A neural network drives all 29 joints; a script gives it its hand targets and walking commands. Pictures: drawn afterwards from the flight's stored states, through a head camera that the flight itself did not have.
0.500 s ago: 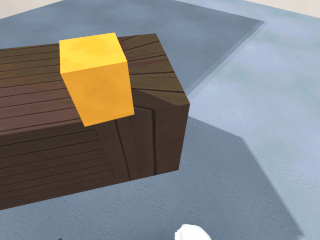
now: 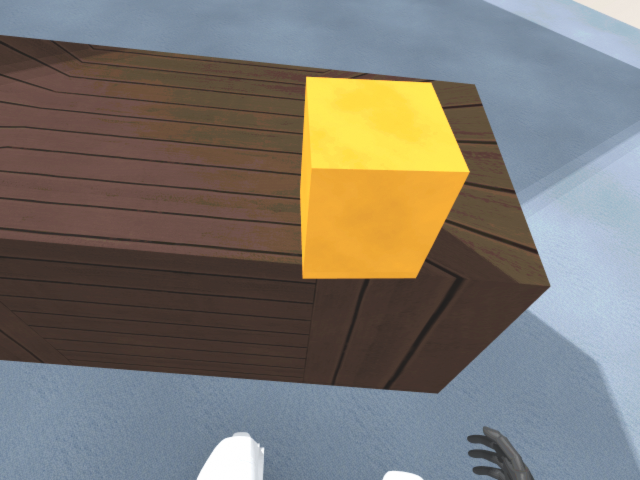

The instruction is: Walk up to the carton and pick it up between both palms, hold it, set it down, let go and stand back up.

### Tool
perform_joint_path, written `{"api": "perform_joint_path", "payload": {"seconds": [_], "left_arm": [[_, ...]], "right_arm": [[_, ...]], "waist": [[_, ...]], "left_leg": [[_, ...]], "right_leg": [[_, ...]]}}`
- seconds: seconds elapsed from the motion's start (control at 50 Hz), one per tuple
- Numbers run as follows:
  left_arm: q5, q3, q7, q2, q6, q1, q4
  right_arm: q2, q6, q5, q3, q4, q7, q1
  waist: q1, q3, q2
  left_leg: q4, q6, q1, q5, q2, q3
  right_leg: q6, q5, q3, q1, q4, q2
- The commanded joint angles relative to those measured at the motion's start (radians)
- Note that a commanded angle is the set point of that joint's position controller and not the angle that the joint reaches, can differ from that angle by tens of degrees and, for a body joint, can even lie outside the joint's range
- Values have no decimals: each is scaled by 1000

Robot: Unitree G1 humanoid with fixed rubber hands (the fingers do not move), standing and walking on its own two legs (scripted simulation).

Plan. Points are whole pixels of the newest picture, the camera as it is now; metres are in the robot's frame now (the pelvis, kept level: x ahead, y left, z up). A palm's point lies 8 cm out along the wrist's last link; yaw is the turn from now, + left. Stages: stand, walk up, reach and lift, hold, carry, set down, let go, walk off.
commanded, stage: walk up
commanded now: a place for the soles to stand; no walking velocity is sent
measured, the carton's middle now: (364, 184) +0.53 -0.07 +0.03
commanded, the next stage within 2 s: none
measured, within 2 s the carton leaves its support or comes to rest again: neither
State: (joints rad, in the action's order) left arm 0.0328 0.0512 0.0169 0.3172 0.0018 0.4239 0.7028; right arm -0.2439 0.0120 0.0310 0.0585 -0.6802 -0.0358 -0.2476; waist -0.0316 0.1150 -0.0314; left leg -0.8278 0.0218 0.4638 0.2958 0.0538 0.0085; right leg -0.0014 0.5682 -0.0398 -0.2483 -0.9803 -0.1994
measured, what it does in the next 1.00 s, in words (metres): steps on the spot: right foot, then left foot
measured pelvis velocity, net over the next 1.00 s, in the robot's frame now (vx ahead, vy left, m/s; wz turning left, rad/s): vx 0.01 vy -0.03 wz -0.10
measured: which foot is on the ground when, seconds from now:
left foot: down 0.00-0.44, up 0.46-0.66, down 0.68-1.00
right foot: up 0.00-0.42, down 0.44-1.00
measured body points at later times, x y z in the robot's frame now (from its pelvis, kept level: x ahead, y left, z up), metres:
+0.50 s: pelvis +0.02 -0.02 +0.01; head +0.06 -0.05 +0.45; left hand +0.19 +0.23 -0.08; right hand +0.11 -0.31 -0.11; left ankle +0.08 +0.13 -0.69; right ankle +0.05 -0.15 -0.70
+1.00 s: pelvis +0.01 -0.03 +0.03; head +0.01 -0.04 +0.48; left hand +0.13 +0.22 -0.08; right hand +0.10 -0.30 -0.08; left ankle +0.04 +0.09 -0.70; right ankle +0.05 -0.15 -0.70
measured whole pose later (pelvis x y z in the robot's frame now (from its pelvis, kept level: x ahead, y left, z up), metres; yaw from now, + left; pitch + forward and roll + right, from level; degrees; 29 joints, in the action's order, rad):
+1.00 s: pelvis +0.01 -0.03 +0.03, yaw -6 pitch -2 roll +1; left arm 0.00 0.02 -0.02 0.26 0.01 0.31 0.71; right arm -0.26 0.00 0.01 0.02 -0.68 -0.01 -0.29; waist -0.01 0.02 0.00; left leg -0.58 0.01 0.26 0.29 0.01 0.02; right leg -0.01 0.24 0.02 -0.32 -0.60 0.01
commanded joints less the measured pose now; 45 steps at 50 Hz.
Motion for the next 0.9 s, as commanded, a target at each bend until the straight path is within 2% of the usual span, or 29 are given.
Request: {"api": "perform_joint_path", "payload": {"seconds": [0.0,0.02,0.04,0.08,0.14,0.2,0.26,0.3,0.34,0.36,0.38,0.4,0.42,0.44,0.46,0.48,0.5,0.52,0.58,0.62,0.64,0.66,0.68,0.7,0.72,0.74,0.76,0.8,0.88], "left_arm": [[-7,14,9,88,19,12,-117],[-10,11,11,82,16,35,-101],[-10,9,13,77,16,54,-92],[1,11,14,83,24,36,-86],[12,11,8,85,46,-58,-117],[11,10,-4,69,60,-121,-146],[-2,10,-20,46,60,-147,-162],[-9,14,-31,40,55,-151,-164],[-15,23,-40,43,45,-117,-151],[-20,33,-43,59,33,-72,-134],[-19,47,-42,95,20,-54,-121],[-13,67,-38,173,10,-96,-133],[-26,68,-31,218,11,-124,-149],[-30,73,-23,225,15,-151,-150],[-31,60,-19,188,13,-193,-158],[-23,52,-16,155,13,-214,-160],[-13,44,-12,139,13,-219,-162],[-8,39,-10,135,14,-221,-170],[-12,34,-13,121,23,-243,-171],[-21,27,-17,120,26,-259,-171],[-29,21,-22,114,24,-245,-166],[-38,8,-27,81,18,-197,-161],[-52,-5,-31,42,13,-142,-157],[-46,2,-26,46,19,-145,-134],[-34,5,-27,56,19,-144,-120],[-32,12,-31,83,13,-162,-116],[-37,18,-35,109,4,-181,-113],[-36,20,-36,111,-9,-188,-105],[-38,13,-33,87,-17,-170,-96]], "right_arm": [[-271,-6,-14,56,86,68,-94],[-238,-3,-4,44,91,66,-71],[-217,0,-1,36,92,61,-52],[-193,6,0,25,97,59,-41],[-200,12,12,24,100,76,-96],[-230,7,19,29,102,94,-111],[-255,0,20,29,120,100,-60],[-263,-5,17,29,133,98,-27],[-270,-13,8,25,141,91,17],[-270,-18,0,19,145,84,43],[-233,-21,-6,7,143,75,13],[-159,-21,-25,-20,160,68,-39],[-130,-32,-34,-26,168,77,-25],[-151,-49,-28,-12,154,89,13],[-167,-53,-24,-5,142,88,23],[-173,-48,-36,-1,129,85,12],[-165,-41,-42,-4,113,82,-13],[-159,-35,-39,-7,102,80,-33],[-140,-19,-24,-12,103,68,-41],[-134,-6,-21,-11,100,60,-62],[-150,2,-16,-6,105,59,-64],[-186,8,-4,3,112,60,-47],[-221,11,-5,9,123,59,7],[-241,4,-27,13,118,51,70],[-216,2,-36,8,123,39,113],[-175,2,-42,-6,122,32,90],[-151,1,-37,-11,123,33,57],[-143,5,-34,-11,107,33,-4],[-147,5,-25,-1,90,30,-35]], "waist": [[87,-68,252],[65,-56,236],[52,-59,233],[49,-59,217],[75,-68,167],[86,-113,135],[75,-157,164],[66,-183,185],[28,-202,173],[-7,-217,142],[-14,-236,62],[5,-239,-142],[-4,-198,-200],[-26,-176,-173],[-11,-120,-157],[-2,-79,-143],[8,-79,-145],[18,-94,-153],[28,-128,-123],[56,-151,-97],[61,-162,-63],[50,-183,33],[7,-174,134],[-23,-126,153],[-38,-89,181],[-18,-76,166],[3,-60,139],[24,-57,88],[37,-52,40]], "left_leg": [[489,-268,-224,-113,296,-451],[451,-252,-167,-195,266,-355],[433,-251,-131,-239,261,-318],[409,-275,-126,-357,275,-300],[364,-325,-229,-621,333,-310],[346,-338,-297,-671,353,-298],[320,-312,-297,-621,333,-236],[301,-279,-257,-526,309,-200],[238,-226,-185,-424,269,-147],[168,-182,-130,-340,234,-113],[61,-124,-70,-214,176,-57],[-90,-49,54,30,63,45],[-195,-6,93,405,-32,46],[-286,-10,53,427,0,-35],[-301,-9,62,383,9,-57],[-281,-7,76,340,-3,-54],[-252,-5,70,305,-4,-55],[-217,0,38,267,-3,-44],[25,9,-96,190,4,-11],[281,-3,-230,12,-10,13],[380,-21,-303,-88,-3,-24],[415,-57,-339,-57,66,-158],[455,-109,-270,48,164,-329],[466,-159,-44,164,201,-313],[472,-132,50,238,156,-255],[474,-88,27,276,94,-175],[450,-61,-29,237,52,-128],[408,-54,-90,178,33,-118],[393,-65,-173,153,30,-112]], "right_leg": [[5,-31,89,-312,-313,84],[4,-48,105,-255,-263,73],[6,-48,108,-215,-231,75],[16,-55,104,-196,-195,89],[26,-53,101,-276,-173,114],[28,-71,107,-308,-154,131],[21,-95,101,-259,-46,134],[12,-120,75,-175,62,144],[-9,-233,35,-31,244,168],[-27,-352,15,69,384,194],[-52,-430,60,144,470,183],[-122,-485,329,174,525,18],[-233,-525,518,62,571,-124],[-314,-376,558,-53,606,-171],[-312,-310,520,-93,623,-140],[-284,-404,429,-80,599,-78],[-255,-512,363,-61,560,-41],[-239,-569,336,-67,536,-30],[-209,-442,323,-87,512,-12],[-162,-414,295,-105,451,10],[-125,-398,288,-143,422,16],[-77,-347,250,-187,370,43],[-27,-264,161,-184,331,125],[-15,-186,100,-27,350,167],[-21,-209,125,55,387,151],[-32,-211,173,42,443,135],[-41,-217,202,-12,472,122],[-51,-189,223,-67,521,106],[-45,-92,230,-151,580,108]]}}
